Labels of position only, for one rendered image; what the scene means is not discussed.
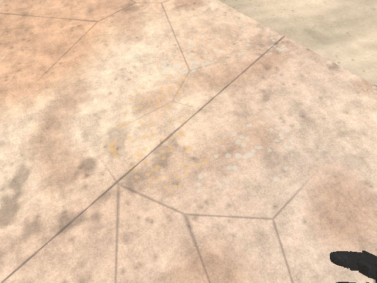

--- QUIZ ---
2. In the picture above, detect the right robot hand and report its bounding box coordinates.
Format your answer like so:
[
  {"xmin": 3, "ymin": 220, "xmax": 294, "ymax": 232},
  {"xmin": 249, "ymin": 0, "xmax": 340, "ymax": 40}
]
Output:
[{"xmin": 330, "ymin": 251, "xmax": 377, "ymax": 283}]

